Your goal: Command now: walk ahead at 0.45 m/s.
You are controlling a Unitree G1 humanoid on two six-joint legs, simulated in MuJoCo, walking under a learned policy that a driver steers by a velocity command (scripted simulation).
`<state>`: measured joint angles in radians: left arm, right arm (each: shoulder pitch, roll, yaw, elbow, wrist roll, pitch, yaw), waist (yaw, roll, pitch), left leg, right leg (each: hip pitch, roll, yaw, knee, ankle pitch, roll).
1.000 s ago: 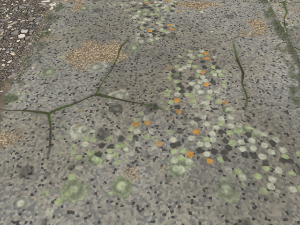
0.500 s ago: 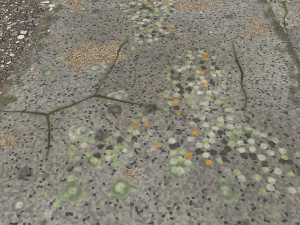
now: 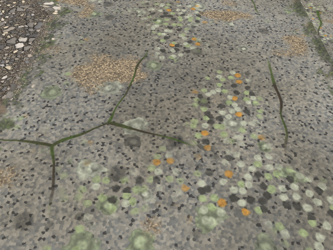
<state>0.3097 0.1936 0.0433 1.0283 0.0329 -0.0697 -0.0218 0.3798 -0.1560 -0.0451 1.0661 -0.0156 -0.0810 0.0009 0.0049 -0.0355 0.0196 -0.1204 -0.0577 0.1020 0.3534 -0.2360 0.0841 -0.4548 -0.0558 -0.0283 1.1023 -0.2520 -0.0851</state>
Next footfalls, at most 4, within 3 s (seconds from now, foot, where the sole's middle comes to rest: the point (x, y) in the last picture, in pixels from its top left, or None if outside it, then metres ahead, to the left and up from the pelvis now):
0.32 right None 0.36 -0.08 -0.78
0.90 left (149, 210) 0.68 0.08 -0.78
1.46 right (185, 153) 0.99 -0.08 -0.78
2.04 left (152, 108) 1.29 0.09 -0.78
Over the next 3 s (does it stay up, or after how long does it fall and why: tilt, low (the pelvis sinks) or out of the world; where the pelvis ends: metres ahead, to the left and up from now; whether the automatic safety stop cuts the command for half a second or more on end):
stays up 1.42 0.00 0.00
